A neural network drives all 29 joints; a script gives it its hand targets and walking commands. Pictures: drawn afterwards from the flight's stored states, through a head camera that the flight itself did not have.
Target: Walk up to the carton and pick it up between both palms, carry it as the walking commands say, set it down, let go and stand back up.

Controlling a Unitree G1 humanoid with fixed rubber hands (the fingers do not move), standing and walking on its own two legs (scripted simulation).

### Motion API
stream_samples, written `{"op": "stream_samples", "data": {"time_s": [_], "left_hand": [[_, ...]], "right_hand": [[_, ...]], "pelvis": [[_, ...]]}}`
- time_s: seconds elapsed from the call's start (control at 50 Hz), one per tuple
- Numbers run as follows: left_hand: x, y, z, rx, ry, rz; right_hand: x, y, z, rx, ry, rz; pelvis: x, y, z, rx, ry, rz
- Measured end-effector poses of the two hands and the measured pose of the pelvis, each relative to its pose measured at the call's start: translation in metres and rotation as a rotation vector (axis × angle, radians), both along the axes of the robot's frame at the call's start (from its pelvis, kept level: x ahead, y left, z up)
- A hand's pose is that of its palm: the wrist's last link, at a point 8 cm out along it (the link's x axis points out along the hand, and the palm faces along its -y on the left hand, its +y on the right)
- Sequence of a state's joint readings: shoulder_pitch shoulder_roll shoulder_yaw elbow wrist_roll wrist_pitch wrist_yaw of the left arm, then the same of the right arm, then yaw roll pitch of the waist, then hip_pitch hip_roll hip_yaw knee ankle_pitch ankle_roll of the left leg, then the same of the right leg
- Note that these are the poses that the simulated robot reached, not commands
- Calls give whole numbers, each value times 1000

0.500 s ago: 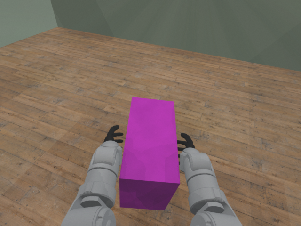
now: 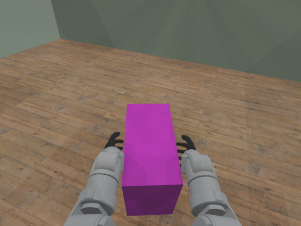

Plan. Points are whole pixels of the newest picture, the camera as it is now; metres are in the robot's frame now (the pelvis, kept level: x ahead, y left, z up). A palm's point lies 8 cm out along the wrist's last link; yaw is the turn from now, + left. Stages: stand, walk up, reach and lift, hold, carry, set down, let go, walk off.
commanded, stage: hold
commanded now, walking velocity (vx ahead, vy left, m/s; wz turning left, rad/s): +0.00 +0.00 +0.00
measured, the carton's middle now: (148, 157) +0.37 +0.00 -0.02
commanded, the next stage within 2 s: carry in 0.16 s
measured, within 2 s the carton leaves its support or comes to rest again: neither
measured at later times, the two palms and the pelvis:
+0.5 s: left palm (119, 142) +0.32 +0.09 +0.10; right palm (200, 150) +0.31 -0.14 +0.09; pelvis -0.01 -0.02 +0.00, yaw +0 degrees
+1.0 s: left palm (90, 175) +0.23 +0.15 +0.07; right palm (182, 167) +0.26 -0.08 +0.08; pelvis -0.08 +0.01 -0.01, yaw +2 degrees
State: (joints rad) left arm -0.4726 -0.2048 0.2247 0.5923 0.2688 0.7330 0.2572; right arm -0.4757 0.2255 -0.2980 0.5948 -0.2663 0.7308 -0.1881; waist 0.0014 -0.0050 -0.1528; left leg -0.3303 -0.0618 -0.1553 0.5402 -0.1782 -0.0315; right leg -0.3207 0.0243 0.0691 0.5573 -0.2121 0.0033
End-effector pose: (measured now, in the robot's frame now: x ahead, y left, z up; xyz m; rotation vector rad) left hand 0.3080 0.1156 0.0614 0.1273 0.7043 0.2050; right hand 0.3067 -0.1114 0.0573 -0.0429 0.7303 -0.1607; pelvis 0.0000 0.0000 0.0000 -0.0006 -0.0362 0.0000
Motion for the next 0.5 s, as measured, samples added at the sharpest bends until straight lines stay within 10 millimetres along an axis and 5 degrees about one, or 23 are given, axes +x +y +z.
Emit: {"op": "stream_samples", "data": {"time_s": [0.18, 0.34, 0.5], "left_hand": [[19, -9, 34, 58, -70, -66], [19, -10, 27, 21, -53, -47], [10, -26, 40, -65, -84, 50]], "right_hand": [[-4, -4, 5, 43, -51, -56], [-2, -5, 5, -11, -22, -30], [6, -24, 28, 24, -46, -39]], "pelvis": [[-6, 5, -1, -4, -13, -7], [-5, -1, -3, 8, -12, -16], [-9, -19, -4, 37, 8, 3]]}}
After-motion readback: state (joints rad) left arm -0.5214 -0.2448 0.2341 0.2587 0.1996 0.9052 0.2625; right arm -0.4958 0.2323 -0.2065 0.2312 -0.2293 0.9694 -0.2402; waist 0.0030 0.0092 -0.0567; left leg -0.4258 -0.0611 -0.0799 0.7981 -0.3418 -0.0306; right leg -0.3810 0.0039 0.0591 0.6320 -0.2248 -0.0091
